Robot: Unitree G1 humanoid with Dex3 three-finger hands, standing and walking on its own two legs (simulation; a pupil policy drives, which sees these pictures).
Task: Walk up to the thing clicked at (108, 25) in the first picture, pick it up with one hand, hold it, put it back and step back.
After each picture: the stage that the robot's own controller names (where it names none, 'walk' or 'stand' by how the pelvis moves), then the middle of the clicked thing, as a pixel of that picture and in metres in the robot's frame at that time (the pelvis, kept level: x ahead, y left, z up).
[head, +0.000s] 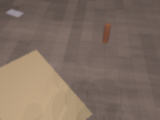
stand; (106, 33) +1.47 -0.28 -0.66
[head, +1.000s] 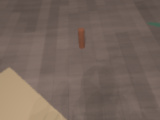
walk; (81, 38) +1.37 +0.10 -0.63
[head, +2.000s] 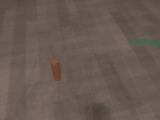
walk; (56, 70) +0.88 +0.27 -0.64
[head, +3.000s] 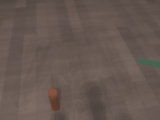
walk; (54, 100) +0.59 +0.22 -0.63
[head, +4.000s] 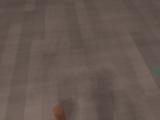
stand; (60, 116) +0.46 +0.19 -0.64
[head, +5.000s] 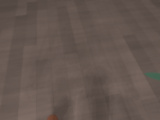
stand; out of the picture +0.40 +0.21 -0.64
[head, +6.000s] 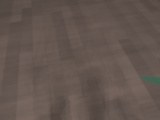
stand; out of the picture +0.36 +0.21 -0.66
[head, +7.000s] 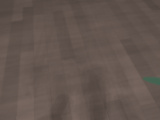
stand; out of the picture +0.35 +0.21 -0.66
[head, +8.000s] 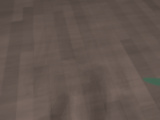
stand; out of the picture +0.34 +0.21 -0.66
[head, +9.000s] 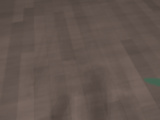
stand; out of the picture +0.34 +0.22 -0.66
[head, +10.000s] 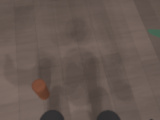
go down; (41, 90) +0.39 +0.20 -0.47
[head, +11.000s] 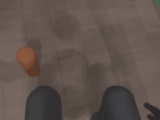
go down; (30, 64) +0.43 +0.23 -0.29
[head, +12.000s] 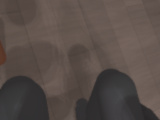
close in; out of the picture +0.42 +0.26 -0.19
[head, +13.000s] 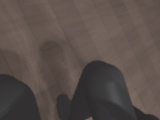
close; out of the picture +0.42 +0.29 -0.16
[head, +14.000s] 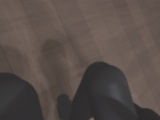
lift; out of the picture +0.39 +0.29 -0.16
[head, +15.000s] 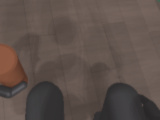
lift; (10, 73) +0.32 +0.25 -0.02
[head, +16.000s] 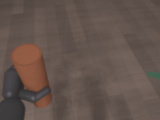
hold; (36, 81) +0.32 +0.16 +0.09
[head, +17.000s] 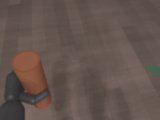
hold; (35, 84) +0.32 +0.17 +0.04
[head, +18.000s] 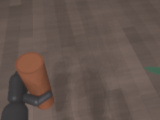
hold; (38, 85) +0.32 +0.16 +0.04
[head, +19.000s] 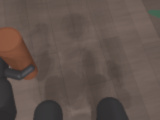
crouch; (20, 59) +0.41 +0.20 -0.04
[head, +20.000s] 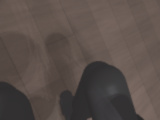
lower; out of the picture +0.43 +0.28 -0.17
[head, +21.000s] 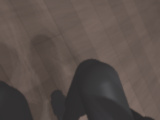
lower; out of the picture +0.43 +0.30 -0.17
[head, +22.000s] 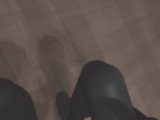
lower; out of the picture +0.42 +0.30 -0.16
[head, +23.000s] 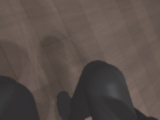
lower; out of the picture +0.41 +0.30 -0.16
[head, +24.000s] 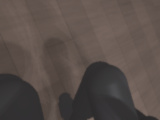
loosen; out of the picture +0.41 +0.28 -0.16
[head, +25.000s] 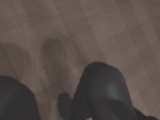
withdraw; out of the picture +0.41 +0.28 -0.17
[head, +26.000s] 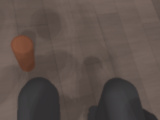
walk; (25, 56) +0.43 +0.23 -0.23
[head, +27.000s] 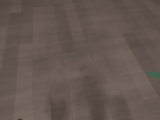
stand; out of the picture +0.35 +0.17 -0.59
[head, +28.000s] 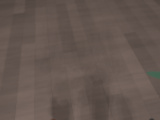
stand; out of the picture +0.36 +0.19 -0.60
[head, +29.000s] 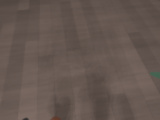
stand; out of the picture +0.36 +0.18 -0.61
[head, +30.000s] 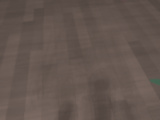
walk; out of the picture +0.38 +0.17 -0.66
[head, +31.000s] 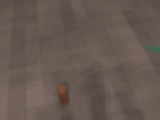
walk; (63, 96) +0.54 +0.17 -0.64
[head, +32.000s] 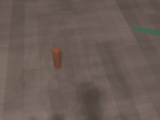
walk; (57, 58) +0.88 +0.20 -0.64
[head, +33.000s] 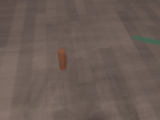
stand; (62, 60) +1.02 +0.19 -0.64
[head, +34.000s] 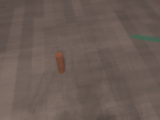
stand; (60, 63) +1.00 +0.22 -0.66
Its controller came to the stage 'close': yes
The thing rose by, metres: 0.69
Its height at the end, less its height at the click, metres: +0.00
